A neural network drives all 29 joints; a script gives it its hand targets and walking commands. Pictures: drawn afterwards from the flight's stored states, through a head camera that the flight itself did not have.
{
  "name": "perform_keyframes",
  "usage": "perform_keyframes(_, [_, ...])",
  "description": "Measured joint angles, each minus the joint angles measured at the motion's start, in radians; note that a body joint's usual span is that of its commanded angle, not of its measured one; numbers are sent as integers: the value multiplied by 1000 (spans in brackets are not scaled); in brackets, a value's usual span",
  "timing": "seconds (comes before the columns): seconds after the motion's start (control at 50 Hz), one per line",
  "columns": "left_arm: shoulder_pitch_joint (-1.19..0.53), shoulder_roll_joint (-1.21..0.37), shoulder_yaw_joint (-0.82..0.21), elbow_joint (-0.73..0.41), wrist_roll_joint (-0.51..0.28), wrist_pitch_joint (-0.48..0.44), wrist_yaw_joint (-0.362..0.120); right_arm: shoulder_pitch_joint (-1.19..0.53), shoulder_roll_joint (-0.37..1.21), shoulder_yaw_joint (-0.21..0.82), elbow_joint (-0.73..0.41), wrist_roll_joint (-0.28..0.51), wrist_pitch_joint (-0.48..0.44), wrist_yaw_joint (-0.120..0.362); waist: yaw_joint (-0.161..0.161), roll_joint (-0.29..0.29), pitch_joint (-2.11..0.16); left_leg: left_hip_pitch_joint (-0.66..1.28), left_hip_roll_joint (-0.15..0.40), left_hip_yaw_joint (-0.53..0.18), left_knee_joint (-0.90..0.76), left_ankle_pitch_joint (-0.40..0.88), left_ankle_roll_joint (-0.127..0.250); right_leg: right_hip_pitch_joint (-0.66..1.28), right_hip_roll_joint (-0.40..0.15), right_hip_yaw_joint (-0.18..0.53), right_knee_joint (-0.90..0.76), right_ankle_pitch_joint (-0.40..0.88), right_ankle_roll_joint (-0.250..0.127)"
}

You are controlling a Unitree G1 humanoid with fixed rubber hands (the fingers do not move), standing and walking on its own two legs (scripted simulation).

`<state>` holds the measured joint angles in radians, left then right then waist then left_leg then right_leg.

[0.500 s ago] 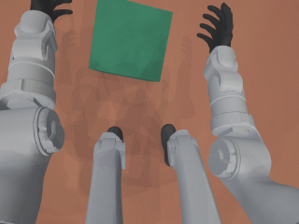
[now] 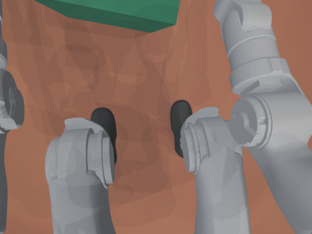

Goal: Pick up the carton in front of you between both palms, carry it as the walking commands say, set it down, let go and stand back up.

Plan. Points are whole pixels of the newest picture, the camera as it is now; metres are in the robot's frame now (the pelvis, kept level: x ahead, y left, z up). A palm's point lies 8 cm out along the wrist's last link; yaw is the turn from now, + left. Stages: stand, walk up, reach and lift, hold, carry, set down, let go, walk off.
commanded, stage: reach and lift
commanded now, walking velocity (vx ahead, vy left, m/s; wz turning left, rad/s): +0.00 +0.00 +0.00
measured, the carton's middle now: out of the picture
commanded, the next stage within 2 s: none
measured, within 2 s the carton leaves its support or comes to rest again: leaves its support in 0.88 s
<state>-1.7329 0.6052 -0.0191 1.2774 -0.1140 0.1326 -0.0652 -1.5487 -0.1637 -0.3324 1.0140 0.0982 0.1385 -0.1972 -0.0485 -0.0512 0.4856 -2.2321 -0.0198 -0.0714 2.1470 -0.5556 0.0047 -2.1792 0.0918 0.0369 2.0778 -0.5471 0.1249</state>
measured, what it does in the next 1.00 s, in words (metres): stands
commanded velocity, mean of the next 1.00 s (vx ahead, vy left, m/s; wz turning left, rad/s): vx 0.00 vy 0.00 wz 0.00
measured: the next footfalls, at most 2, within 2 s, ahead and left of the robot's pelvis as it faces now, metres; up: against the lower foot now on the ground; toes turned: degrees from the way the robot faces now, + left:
none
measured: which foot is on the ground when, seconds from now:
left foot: down 0.00-1.00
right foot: down 0.00-1.00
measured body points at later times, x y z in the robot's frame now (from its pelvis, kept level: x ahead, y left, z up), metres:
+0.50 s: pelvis +0.00 +0.00 -0.01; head +0.38 +0.05 +0.20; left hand +0.59 +0.22 -0.20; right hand +0.57 -0.10 -0.20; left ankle +0.11 +0.12 -0.36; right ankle +0.13 -0.14 -0.36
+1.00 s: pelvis +0.02 +0.00 -0.01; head +0.37 +0.07 +0.26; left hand +0.57 +0.21 -0.16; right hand +0.57 -0.09 -0.15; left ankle +0.11 +0.12 -0.36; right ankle +0.13 -0.15 -0.36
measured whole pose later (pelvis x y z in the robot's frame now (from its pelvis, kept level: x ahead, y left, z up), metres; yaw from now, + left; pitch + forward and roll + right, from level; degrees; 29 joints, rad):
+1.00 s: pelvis +0.02 +0.00 -0.01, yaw +2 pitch +39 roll -5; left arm -1.44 0.36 0.05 0.94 -0.04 0.32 0.04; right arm -1.29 -0.05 -0.41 0.74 0.08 0.26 -0.24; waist 0.00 -0.06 0.26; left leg -2.26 -0.06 -0.08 2.18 -0.59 -0.02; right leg -2.21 0.14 0.07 2.14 -0.60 0.12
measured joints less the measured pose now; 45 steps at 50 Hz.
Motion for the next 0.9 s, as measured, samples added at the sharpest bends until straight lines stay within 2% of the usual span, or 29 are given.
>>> perform_keyframes(0.18, [16, -28, -51, -14, -63, -36, 44, 17, -48, 83, 22, 83, -44, -1, 20, -4, 17, 1, 15, 7, 86, -53, 9, -4, -15, -11, 85, -46, -9])
perform_keyframes(0.48, [14, -61, -63, 9, -54, -25, 23, 1, -6, 52, 49, 46, -40, 1, 27, -5, 2, 4, 9, -6, 57, -18, -7, -2, -22, -25, 63, -16, -27])
perform_keyframes(0.52, [-7, -74, -64, 16, -48, -18, 19, -24, 14, 36, 55, 26, -35, 13, 33, -4, 17, 11, 8, -5, 54, -15, -6, 6, -21, -23, 60, -13, -27])
perform_keyframes(0.58, [-34, -86, -48, 33, -9, 5, 28, -53, 49, -51, 53, -52, -17, -16, 36, -1, 37, 23, 3, -5, 56, -15, -5, 22, -22, -23, 63, -18, -25])
perform_keyframes(0.62, [-36, -94, -27, 30, 25, 25, 26, -49, 60, -99, 39, -98, 4, -6, 36, -2, 33, 23, 2, -5, 63, -20, -3, 24, -18, -20, 68, -25, -24])
perform_keyframes(0.7, [4, -130, 34, -22, 83, 67, 8, -17, 65, -164, -10, -157, 54, 31, 44, -1, -5, 5, 5, 5, 79, -33, 6, 5, -4, -7, 84, -39, -17])
perform_keyframes(0.76, [53, -158, 73, -74, 106, 84, 5, 18, 62, -174, -42, -165, 76, 43, 51, -4, -41, -11, 9, 14, 86, -43, 12, -13, 8, 5, 94, -48, -11])
perform_keyframes(0.82, [104, -182, 83, -128, 104, 95, 21, 53, 60, -155, -71, -139, 86, 33, 53, -9, -72, -21, 9, 21, 88, -50, 14, -26, 19, 17, 99, -55, -5])
perform_keyframes(0.9, [180, -203, 63, -209, 79, 126, 70, 119, 71, -101, -133, -70, 98, -3, 48, -14, -122, -30, -1, 20, 79, -52, 8, -35, 33, 28, 95, -58, 1])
